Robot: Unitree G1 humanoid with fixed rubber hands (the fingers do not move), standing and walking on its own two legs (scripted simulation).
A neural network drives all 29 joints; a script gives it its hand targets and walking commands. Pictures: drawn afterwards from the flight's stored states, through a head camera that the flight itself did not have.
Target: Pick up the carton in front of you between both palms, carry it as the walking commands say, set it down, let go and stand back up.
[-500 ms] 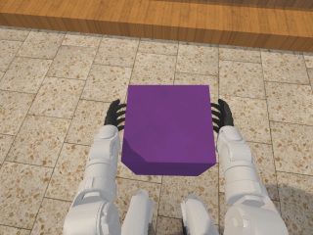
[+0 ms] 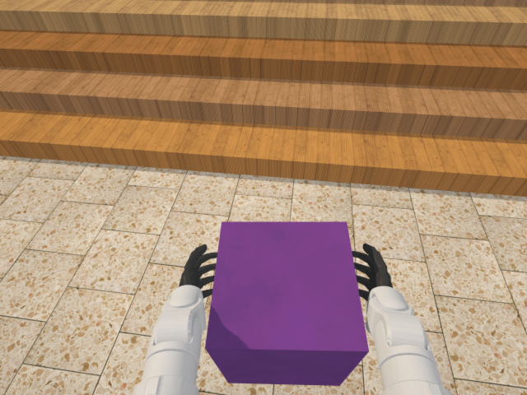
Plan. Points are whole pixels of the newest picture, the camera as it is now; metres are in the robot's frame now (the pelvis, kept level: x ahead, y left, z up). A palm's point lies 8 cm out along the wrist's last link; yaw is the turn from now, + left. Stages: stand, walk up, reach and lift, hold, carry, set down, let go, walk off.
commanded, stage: reach and lift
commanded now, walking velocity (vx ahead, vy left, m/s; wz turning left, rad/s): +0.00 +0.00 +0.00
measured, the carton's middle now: (283, 307) +0.31 +0.00 -0.08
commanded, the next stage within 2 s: hold in 1.16 s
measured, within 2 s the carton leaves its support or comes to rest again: neither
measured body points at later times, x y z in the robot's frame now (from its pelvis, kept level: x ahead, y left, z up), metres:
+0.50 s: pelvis -0.01 +0.00 +0.02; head -0.04 +0.00 +0.47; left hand +0.30 +0.16 +0.04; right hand +0.30 -0.15 +0.04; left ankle +0.02 +0.13 -0.72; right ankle +0.01 -0.13 -0.72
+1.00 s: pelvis +0.01 +0.00 +0.03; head -0.02 +0.00 +0.48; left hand +0.30 +0.15 +0.05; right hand +0.31 -0.15 +0.05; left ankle +0.02 +0.13 -0.72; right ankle +0.01 -0.13 -0.72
